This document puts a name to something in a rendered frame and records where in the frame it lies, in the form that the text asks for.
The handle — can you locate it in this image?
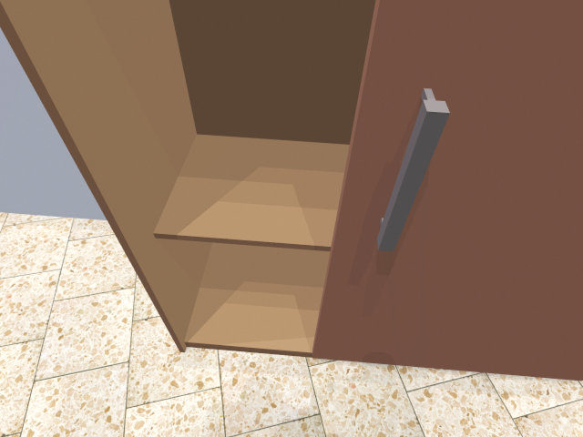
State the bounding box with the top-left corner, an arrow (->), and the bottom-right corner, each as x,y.
377,88 -> 450,251

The wardrobe door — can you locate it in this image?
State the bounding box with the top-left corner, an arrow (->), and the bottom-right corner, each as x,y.
312,0 -> 583,381

